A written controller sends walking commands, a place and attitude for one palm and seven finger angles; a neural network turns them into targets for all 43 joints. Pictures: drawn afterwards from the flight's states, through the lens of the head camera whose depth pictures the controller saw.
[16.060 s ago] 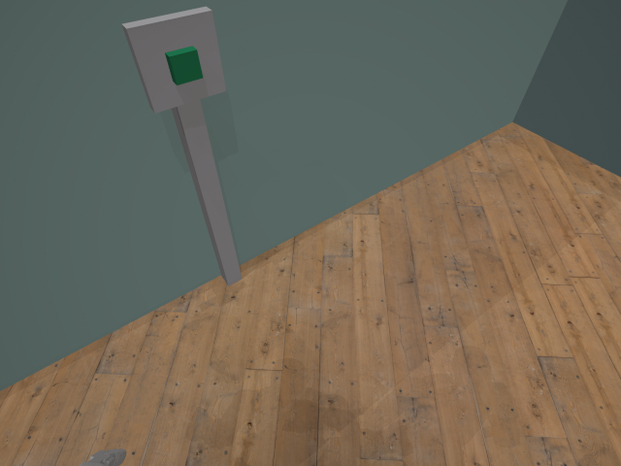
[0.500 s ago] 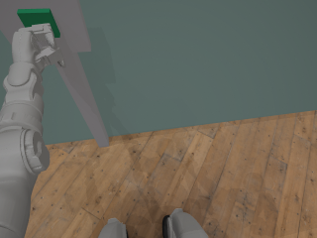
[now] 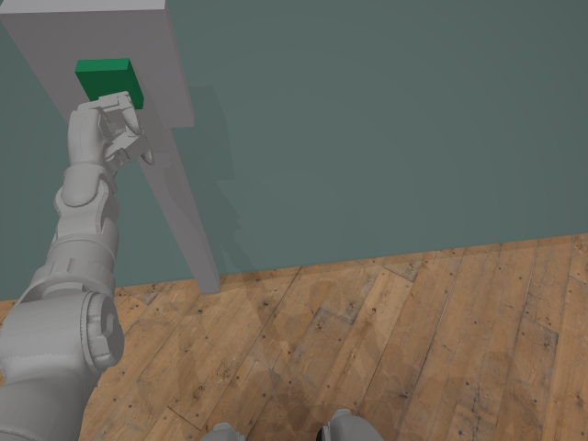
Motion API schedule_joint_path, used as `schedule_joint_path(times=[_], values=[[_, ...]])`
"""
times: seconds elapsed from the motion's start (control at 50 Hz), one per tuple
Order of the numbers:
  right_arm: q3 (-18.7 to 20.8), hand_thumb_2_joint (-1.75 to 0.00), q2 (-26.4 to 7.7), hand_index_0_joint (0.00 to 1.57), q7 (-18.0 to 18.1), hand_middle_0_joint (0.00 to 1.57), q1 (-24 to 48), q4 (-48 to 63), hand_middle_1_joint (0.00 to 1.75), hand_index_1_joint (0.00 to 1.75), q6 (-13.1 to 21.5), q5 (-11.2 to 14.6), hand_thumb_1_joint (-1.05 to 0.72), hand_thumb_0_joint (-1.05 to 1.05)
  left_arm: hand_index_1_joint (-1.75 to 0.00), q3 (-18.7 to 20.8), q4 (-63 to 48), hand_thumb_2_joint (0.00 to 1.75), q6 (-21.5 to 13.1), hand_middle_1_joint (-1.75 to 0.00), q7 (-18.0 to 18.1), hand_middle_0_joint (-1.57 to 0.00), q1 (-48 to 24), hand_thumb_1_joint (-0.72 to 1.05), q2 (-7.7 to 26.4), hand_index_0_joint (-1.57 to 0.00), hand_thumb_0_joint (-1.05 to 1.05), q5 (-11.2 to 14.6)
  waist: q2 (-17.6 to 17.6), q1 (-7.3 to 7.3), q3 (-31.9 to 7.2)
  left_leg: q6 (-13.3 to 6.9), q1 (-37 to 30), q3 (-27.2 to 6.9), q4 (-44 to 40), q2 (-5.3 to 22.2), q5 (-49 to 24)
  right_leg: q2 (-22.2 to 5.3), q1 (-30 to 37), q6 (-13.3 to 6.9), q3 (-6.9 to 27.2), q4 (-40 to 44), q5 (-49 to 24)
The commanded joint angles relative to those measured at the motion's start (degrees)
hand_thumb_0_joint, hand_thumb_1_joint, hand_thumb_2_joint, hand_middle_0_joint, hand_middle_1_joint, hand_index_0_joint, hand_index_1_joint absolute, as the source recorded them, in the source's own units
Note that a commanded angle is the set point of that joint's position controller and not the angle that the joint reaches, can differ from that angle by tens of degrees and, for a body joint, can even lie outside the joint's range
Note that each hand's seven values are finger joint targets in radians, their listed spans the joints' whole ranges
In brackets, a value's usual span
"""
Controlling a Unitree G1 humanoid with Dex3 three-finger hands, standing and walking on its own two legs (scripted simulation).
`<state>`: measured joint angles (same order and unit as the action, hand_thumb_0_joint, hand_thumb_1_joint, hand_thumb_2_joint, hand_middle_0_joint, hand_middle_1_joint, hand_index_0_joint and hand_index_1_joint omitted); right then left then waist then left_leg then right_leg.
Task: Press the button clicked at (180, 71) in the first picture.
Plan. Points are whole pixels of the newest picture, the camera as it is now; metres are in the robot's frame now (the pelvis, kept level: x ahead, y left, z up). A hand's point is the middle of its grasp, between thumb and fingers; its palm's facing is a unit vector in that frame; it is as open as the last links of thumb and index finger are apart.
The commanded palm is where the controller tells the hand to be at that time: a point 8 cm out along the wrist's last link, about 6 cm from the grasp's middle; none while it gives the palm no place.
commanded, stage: pull the fist back off the button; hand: left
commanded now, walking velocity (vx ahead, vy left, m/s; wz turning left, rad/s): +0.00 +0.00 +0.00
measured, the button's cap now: (112, 84) +0.56 +0.21 +0.15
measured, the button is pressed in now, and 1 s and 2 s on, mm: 0 0 0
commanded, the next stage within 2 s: draw the hand back to the body in 0.52 s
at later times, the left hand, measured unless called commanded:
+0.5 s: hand (138, 187) +0.41 +0.16 +0.11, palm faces +0.07 -1.00 -0.01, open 3.1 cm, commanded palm +0.39 +0.22 +0.11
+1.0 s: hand (97, 219) +0.35 +0.19 +0.14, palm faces +0.09 -1.00 -0.02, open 3.1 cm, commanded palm +0.31 +0.24 +0.15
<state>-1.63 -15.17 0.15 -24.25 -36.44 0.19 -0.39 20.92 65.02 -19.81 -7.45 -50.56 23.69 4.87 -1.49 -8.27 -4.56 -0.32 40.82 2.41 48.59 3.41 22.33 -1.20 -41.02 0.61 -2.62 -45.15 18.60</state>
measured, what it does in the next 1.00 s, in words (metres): stands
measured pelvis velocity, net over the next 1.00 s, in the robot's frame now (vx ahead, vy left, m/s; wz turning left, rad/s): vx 0.01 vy -0.01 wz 0.02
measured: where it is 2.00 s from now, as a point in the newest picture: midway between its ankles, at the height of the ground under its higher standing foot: outside the picture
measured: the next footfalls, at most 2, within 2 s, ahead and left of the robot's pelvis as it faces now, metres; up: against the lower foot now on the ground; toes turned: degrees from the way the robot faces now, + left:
none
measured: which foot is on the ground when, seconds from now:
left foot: down 0.00-1.00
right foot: down 0.00-1.00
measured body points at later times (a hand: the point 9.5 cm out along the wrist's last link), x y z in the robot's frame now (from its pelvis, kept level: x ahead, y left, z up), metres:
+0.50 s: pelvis +0.02 -0.01 +0.01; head +0.05 -0.02 +0.46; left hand +0.40 +0.22 +0.12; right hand +0.16 -0.26 -0.09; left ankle +0.01 +0.11 -0.70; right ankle +0.03 -0.13 -0.70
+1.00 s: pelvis +0.01 -0.01 +0.02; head +0.02 -0.03 +0.47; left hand +0.34 +0.24 +0.15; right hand +0.14 -0.26 -0.08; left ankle +0.01 +0.11 -0.70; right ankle +0.03 -0.13 -0.70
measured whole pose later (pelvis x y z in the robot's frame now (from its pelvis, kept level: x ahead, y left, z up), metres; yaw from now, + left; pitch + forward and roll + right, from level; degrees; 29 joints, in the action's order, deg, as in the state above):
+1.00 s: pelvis +0.01 -0.01 +0.02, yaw +1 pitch +3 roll +0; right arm -1.6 -15.1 3.9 -17.9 -34.8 2.6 3.2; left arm 14.5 20.3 -8.8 -10.8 -11.6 15.0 13.8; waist -2.6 -0.6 -2.9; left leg 0.7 20.8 2.4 37.4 2.5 19.5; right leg -1.6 -22.3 -0.1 -2.9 -37.3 17.8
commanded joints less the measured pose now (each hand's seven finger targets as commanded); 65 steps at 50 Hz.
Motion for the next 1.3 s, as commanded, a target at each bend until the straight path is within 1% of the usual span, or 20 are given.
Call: schedule_joint_path(times=[0.0,0.04,0.08,0.12,0.22,0.28,0.32,0.4,0.48,0.58,0.66,0.72,0.82,0.96,1.08,1.1,1.12,1.16,1.22,1.28], values=[[4.3,-0.9,-9.4,0.2,0.6,0.2,-4.3,5.6,0.3,0.3,0.7,0.6,-0.9,0.0,-1.5,1.0,-18.8,0.9,-4.1,-1.5,-0.3,-1.3,-19.3,0.9,11.6,-1.3,0.0,2.1,-3.2,2.39,-25.4,-0.8,-16.8,-2.1,-7.0,-2.5,-17.4,3.4,14.7,-1.9,0.2,4.7,-16.6],[4.5,-0.9,-8.7,0.2,0.3,0.2,-3.3,6.4,0.3,0.3,0.7,1.0,-0.9,0.0,-1.5,-0.1,-22.8,0.9,-3.5,-1.5,-0.5,-1.3,-13.9,0.9,8.9,-1.3,0.0,2.9,-4.5,3.5,-26.1,-0.6,-19.2,-1.9,-6.9,-2.3,-22.5,3.4,15.8,-2.0,0.0,4.3,-20.3],[4.6,-0.9,-8.5,0.2,0.3,0.2,-2.2,7.0,0.3,0.3,0.4,1.5,-0.9,0.0,-1.5,-0.8,-24.6,0.9,-2.0,-1.5,-0.8,-1.3,-8.9,0.9,7.2,-1.3,0.0,3.9,-0.3,3.71,-22.9,-0.8,-17.6,-1.3,-7.4,-2.2,-23.0,3.5,17.7,-1.8,-0.1,5.1,-22.2],[4.5,-0.9,-8.3,0.2,0.4,0.2,-0.7,7.7,0.3,0.3,0.4,1.8,-0.9,0.0,-1.5,-3.1,-28.6,0.9,-1.0,-1.5,-1.0,-1.3,-7.6,0.9,4.7,-1.3,0.0,4.4,-0.7,3.7,-20.9,-0.9,-17.5,-1.2,-8.1,-2.4,-22.2,3.3,18.3,-1.8,-0.1,5.6,-22.1],[4.5,-0.9,-7.9,0.2,1.0,0.2,1.9,8.3,0.3,0.3,0.7,2.0,-0.9,0.0,-1.5,-3.4,-36.6,0.9,0.1,-1.5,0.1,-1.3,-3.5,0.9,4.2,-1.3,0.0,5.0,0.5,4.34,-20.1,-1.0,-18.6,-1.0,-9.0,-2.8,-21.6,2.9,21.3,-1.7,0.1,6.3,-23.5],[4.2,-0.9,-7.3,0.2,1.3,0.2,3.9,8.1,0.3,0.3,1.2,2.2,-0.9,0.0,-1.5,-5.9,-39.7,0.9,0.4,-1.5,0.2,-1.3,-2.6,0.9,1.4,-1.3,0.0,4.9,-1.4,4.2,-19.2,-0.8,-20.3,-1.1,-9.2,-2.9,-21.5,2.6,20.5,-1.7,0.0,6.5,-23.3],[4.0,-0.9,-7.2,0.2,1.7,0.2,4.8,8.2,0.3,0.3,1.6,2.2,-0.9,0.0,-1.5,-7.4,-40.5,0.9,0.7,-1.5,0.1,-1.3,-2.5,0.9,-0.1,-1.3,0.0,5.2,0.3,3.7,-18.2,-0.9,-20.5,-1.3,-9.3,-3.1,-19.6,2.5,20.2,-1.6,0.0,7.0,-22.1],[3.5,-0.9,-6.8,0.2,2.0,0.2,7.1,8.4,0.3,0.3,2.2,2.3,-0.9,0.0,-1.5,-8.2,-41.2,0.9,1.4,-1.5,0.0,-1.3,0.5,0.9,-1.2,-1.3,0.0,5.5,-1.1,4.89,-17.9,-0.7,-20.8,-1.6,-10.0,-3.5,-18.6,2.1,20.8,-1.8,-0.2,7.1,-21.2],[3.0,-0.9,-7.2,0.2,3.0,0.2,8.0,7.3,0.3,0.3,2.0,2.3,-0.9,0.0,-1.5,-5.6,-35.8,0.9,2.3,-1.5,0.4,-1.3,-5.5,0.9,2.7,-1.3,0.0,5.3,3.1,3.91,-13.5,-0.9,-17.4,-1.9,-10.5,-3.9,-12.1,1.7,19.6,-1.4,0.6,8.7,-15.8],[2.7,-0.9,-7.1,0.2,3.2,0.2,7.5,6.3,0.3,0.3,2.8,2.2,-0.9,0.0,-1.5,-6.7,-32.2,0.9,0.6,-1.5,-0.3,-1.3,-9.5,0.9,1.9,-1.3,0.0,5.1,0.0,3.72,-16.4,-0.7,-18.6,-2.3,-9.8,-4.0,-12.4,1.6,18.7,-1.7,0.7,7.9,-15.2],[2.9,-0.9,-7.1,0.2,2.4,0.2,7.8,8.5,0.3,0.3,3.1,2.2,-0.9,0.0,-1.5,-4.2,-34.9,0.9,0.3,-1.5,-1.3,-1.3,1.1,0.9,3.1,-1.3,0.0,6.0,-0.8,7.14,-22.3,-0.6,-19.5,-1.7,-10.2,-4.0,-16.7,1.6,24.4,-2.0,0.8,6.9,-20.2],[2.9,-0.9,-7.4,0.2,2.3,0.2,8.6,10.1,0.3,0.3,2.8,2.5,-0.9,0.0,-1.5,-1.7,-37.7,0.9,2.2,-1.5,-2.0,-1.3,9.3,0.9,5.5,-1.3,0.0,7.0,4.6,8.52,-19.4,-0.9,-16.8,-1.4,-11.9,-3.8,-16.6,1.6,28.1,-1.8,0.7,8.0,-21.2],[2.8,-0.9,-6.7,0.2,3.0,0.2,11.7,12.1,0.3,0.3,3.7,3.2,-0.9,0.0,-1.5,-2.4,-52.5,0.9,4.3,-1.5,-2.4,-1.3,13.5,0.9,4.7,-1.3,0.0,8.4,0.2,8.76,-16.6,-1.2,-20.2,-0.5,-14.4,-3.8,-15.3,1.6,28.8,-1.7,1.0,10.5,-19.2],[2.2,-0.9,-6.5,0.2,4.5,0.2,14.9,11.5,0.3,0.3,6.8,3.8,-0.9,0.0,-1.5,-4.6,-60.0,0.9,8.8,-1.5,-3.7,-1.3,21.3,0.9,1.6,-1.3,0.0,10.3,1.5,8.34,-9.3,-1.2,-22.8,-1.5,-17.9,-3.6,-9.6,1.6,26.2,-1.4,0.5,14.5,-11.0],[1.4,-0.9,-5.8,0.2,5.2,0.2,17.5,12.5,0.3,0.3,9.2,3.8,-0.9,0.0,-1.5,-4.4,-68.8,0.9,13.2,-1.5,-4.9,-1.3,28.5,0.9,1.1,-1.3,0.0,11.2,-0.2,9.79,-9.3,-1.1,-26.3,-2.0,-19.1,-3.9,-11.4,1.4,28.4,-1.6,-0.2,15.4,-11.8],[1.3,-0.9,-5.6,0.2,5.2,0.2,17.9,12.6,0.3,0.3,9.7,3.8,-0.9,0.0,-1.5,-5.0,-70.8,0.9,13.7,-1.5,-5.1,-1.3,28.8,0.9,0.7,-1.3,0.0,11.1,-1.1,9.6,-8.7,-1.0,-27.1,-2.0,-19.2,-3.8,-12.0,1.4,28.1,-1.7,-0.4,15.3,-12.5],[1.8,-0.9,-5.4,0.2,5.6,0.2,18.1,11.3,0.3,0.3,9.8,2.5,-0.9,0.0,-1.5,-6.8,-77.0,0.9,12.1,-1.5,1.6,-1.3,31.3,0.9,4.9,-1.3,0.0,4.4,2.4,10.01,-6.8,-1.5,-28.6,-1.1,-21.5,-3.7,-12.0,0.7,28.2,-1.6,1.2,19.8,-9.7],[1.1,-0.9,-4.8,0.2,5.8,0.2,19.3,10.4,0.3,0.3,9.6,2.0,-0.9,0.0,-1.5,-9.1,-76.4,0.9,12.6,-1.5,6.9,-1.3,38.9,0.9,0.3,-1.3,0.0,2.4,2.0,9.75,-1.3,-1.4,-29.3,-1.3,-23.8,-3.3,-10.9,0.5,28.8,-1.3,0.5,21.6,-7.9],[1.1,-0.9,-4.7,0.2,5.9,0.2,19.7,9.5,0.3,0.3,8.6,1.3,-0.9,0.0,-1.5,-7.2,-80.0,0.9,12.7,-1.5,10.3,-1.3,42.6,0.9,2.1,-1.3,0.0,0.6,1.9,10.17,-1.3,-1.4,-31.9,-1.0,-25.9,-3.1,-13.5,0.8,32.2,-1.4,0.5,23.6,-10.1],[0.6,-0.9,-3.8,0.2,5.9,0.2,20.6,9.6,0.3,0.3,7.8,0.8,-0.9,0.0,-1.5,-7.6,-84.0,0.9,12.7,-1.5,11.9,-1.3,44.4,0.9,1.2,-1.3,0.0,-0.8,-2.5,10.18,-1.7,-1.1,-34.8,-0.8,-27.6,-3.1,-15.6,0.7,34.5,-1.6,0.4,24.4,-11.9]])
